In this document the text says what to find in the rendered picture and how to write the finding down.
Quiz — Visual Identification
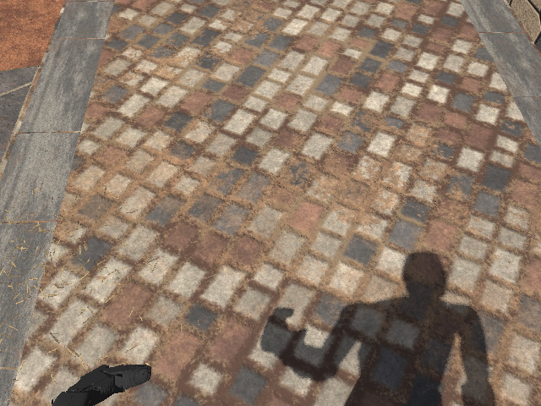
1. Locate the left robot hand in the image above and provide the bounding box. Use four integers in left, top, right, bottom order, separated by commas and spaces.
52, 365, 151, 406

